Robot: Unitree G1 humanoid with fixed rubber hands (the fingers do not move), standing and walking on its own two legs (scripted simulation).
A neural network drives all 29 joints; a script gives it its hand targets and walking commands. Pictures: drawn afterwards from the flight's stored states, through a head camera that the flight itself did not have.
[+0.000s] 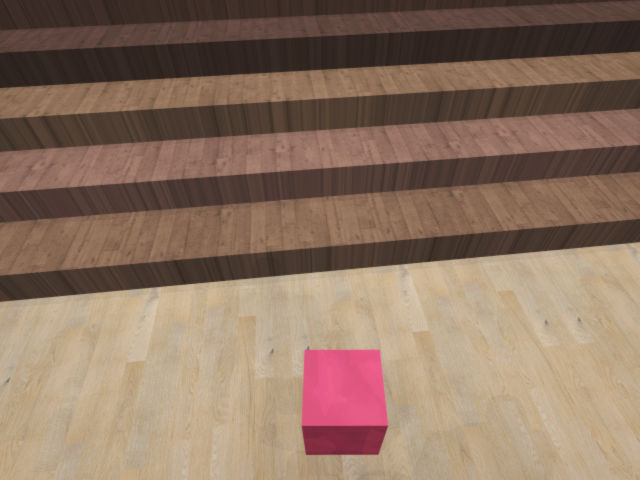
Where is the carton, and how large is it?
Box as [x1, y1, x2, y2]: [302, 350, 387, 454]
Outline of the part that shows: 304,350 302,430 306,454 377,454 387,427 379,350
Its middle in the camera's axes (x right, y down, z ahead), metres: +0.06 +0.47 +1.10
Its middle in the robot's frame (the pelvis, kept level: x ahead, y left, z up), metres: +0.47 -0.03 -0.65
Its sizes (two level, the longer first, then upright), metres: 0.210 0.200 0.250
